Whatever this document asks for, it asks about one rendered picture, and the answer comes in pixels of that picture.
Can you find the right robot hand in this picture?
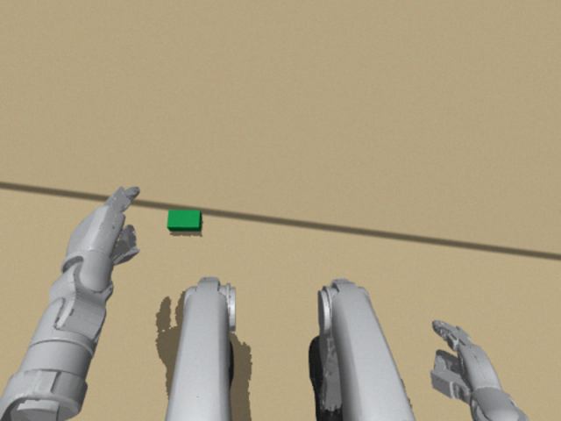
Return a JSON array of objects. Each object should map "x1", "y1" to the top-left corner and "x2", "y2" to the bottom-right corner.
[{"x1": 430, "y1": 320, "x2": 502, "y2": 405}]

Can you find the right robot foot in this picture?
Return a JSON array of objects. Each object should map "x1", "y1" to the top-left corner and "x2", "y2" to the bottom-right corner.
[{"x1": 309, "y1": 336, "x2": 343, "y2": 421}]

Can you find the right robot arm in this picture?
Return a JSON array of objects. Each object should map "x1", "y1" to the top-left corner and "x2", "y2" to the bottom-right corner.
[{"x1": 470, "y1": 387, "x2": 529, "y2": 421}]

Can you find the small box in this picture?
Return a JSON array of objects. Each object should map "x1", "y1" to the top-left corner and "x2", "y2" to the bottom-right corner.
[{"x1": 167, "y1": 210, "x2": 202, "y2": 232}]

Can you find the left robot arm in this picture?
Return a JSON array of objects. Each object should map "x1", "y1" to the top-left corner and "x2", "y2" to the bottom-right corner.
[{"x1": 0, "y1": 250, "x2": 114, "y2": 421}]

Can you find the left robot hand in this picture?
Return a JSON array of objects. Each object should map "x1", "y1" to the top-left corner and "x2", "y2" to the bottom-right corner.
[{"x1": 66, "y1": 187, "x2": 140, "y2": 266}]

